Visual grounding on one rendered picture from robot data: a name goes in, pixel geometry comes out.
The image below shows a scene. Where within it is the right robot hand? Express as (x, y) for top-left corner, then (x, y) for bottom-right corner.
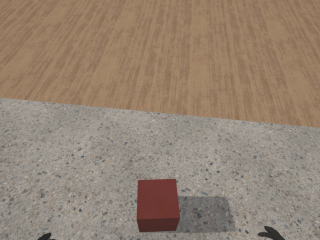
(258, 226), (285, 240)

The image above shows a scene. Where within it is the carton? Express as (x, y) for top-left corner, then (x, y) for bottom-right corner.
(136, 179), (180, 232)

